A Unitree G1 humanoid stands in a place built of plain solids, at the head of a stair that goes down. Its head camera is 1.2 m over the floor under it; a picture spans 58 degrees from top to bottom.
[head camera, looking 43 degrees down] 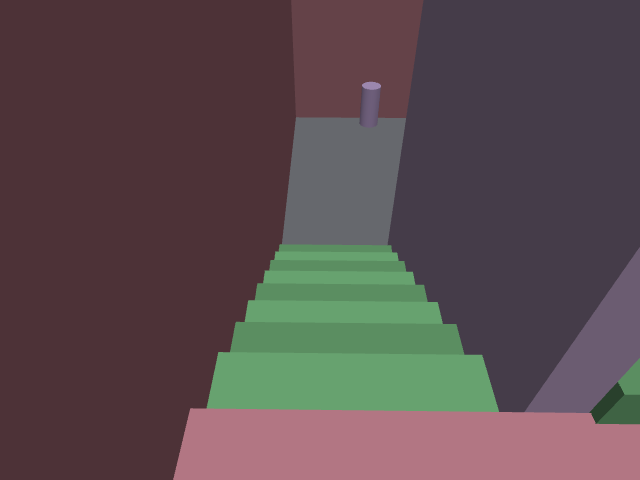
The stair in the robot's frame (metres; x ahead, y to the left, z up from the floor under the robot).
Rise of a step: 0.17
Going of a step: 0.26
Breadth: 0.96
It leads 1 degrees to the right of straight ahead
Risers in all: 9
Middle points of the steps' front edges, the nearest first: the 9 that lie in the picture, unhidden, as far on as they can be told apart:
0.57 -0.10 0.00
0.86 -0.11 -0.17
1.12 -0.11 -0.34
1.38 -0.11 -0.51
1.64 -0.12 -0.67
1.90 -0.12 -0.84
2.16 -0.12 -1.01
2.42 -0.13 -1.18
2.67 -0.13 -1.35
